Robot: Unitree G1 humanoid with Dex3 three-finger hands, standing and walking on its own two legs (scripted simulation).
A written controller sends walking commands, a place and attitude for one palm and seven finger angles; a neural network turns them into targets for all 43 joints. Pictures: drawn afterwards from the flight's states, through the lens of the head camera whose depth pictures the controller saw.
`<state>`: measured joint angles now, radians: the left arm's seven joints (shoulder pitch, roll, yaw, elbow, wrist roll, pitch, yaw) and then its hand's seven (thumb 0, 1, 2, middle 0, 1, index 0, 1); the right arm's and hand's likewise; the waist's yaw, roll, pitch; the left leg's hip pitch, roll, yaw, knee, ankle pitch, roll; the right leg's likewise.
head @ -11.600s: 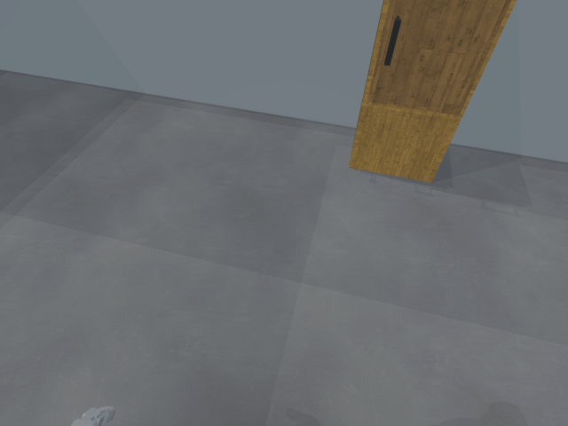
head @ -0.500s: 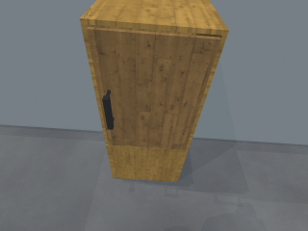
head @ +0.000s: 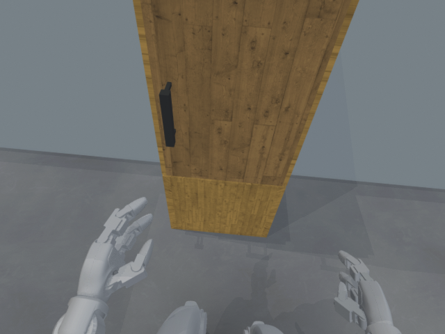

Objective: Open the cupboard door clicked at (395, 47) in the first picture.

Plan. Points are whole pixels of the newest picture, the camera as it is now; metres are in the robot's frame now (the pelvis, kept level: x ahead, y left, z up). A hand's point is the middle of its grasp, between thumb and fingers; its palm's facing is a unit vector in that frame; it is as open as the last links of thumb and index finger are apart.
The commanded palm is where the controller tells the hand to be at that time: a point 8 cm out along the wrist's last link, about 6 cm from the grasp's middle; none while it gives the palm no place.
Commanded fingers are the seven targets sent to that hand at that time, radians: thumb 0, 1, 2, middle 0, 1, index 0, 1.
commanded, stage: raise the hand with hooked fingers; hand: left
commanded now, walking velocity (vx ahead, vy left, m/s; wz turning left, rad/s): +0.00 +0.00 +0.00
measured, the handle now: (169, 115) +0.63 +0.18 +0.03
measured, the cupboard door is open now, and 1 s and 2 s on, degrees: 0 0 0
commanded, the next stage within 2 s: move the hooked fingers beside the handle in 1.74 s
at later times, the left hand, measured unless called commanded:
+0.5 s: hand (111, 249) +0.26 +0.21 +0.01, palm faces +0.03 -1.00 +0.00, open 11.2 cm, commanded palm +0.24 +0.27 +0.03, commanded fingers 0.00 -0.13 0.46 -0.27 -0.96 -0.27 -0.96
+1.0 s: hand (92, 219) +0.31 +0.26 +0.03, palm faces +0.04 -1.00 -0.08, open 13.8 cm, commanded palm +0.29 +0.30 +0.03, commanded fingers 0.00 -0.50 0.30 -0.30 -1.20 -0.30 -1.20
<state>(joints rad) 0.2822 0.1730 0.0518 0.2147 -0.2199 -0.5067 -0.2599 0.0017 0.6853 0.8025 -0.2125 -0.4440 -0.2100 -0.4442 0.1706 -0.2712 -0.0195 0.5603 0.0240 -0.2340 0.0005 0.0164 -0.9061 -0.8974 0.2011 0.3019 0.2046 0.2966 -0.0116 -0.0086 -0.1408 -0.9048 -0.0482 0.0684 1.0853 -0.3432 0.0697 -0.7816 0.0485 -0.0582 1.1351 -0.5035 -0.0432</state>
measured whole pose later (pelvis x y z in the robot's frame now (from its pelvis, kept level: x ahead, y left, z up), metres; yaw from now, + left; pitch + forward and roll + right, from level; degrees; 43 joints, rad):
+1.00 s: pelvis +0.05 +0.00 -0.01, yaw +0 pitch +18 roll -6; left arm 0.17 0.38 0.33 0.25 -0.34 -0.39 -0.39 -0.01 -0.45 0.32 -0.30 -1.16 -0.29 -1.16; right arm 0.22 -0.26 0.03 0.52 0.04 -0.15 -0.04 0.01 -0.90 -0.90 0.20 0.30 0.21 0.30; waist 0.00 0.04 -0.17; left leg -1.05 -0.03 0.00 1.18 -0.44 0.10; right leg -0.86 0.09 -0.12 1.12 -0.57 -0.05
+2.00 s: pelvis +0.05 +0.00 -0.01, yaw -1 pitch +18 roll -5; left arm -0.05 0.42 0.37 0.47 -0.35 -0.41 -0.50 -0.01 -0.50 0.30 -0.30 -1.20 -0.30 -1.20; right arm 0.25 -0.29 0.03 0.54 0.04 -0.13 -0.04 0.01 -0.90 -0.90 0.20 0.30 0.21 0.30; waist -0.01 0.03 -0.16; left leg -1.05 -0.02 0.00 1.18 -0.44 0.10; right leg -0.87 0.10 -0.11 1.12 -0.57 -0.05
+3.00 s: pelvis +0.05 -0.01 -0.02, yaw -3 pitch +24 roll -6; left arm -0.68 0.57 0.45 1.04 -0.18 -0.44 -0.41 -0.02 -0.50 0.30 -0.30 -1.20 -0.30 -1.20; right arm 0.33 -0.29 0.04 0.61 0.02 0.03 -0.02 0.01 -0.90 -0.90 0.20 0.30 0.21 0.30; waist -0.12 0.02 -0.15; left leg -1.21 0.01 0.02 1.25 -0.47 0.09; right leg -1.04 0.12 -0.10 1.20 -0.58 -0.06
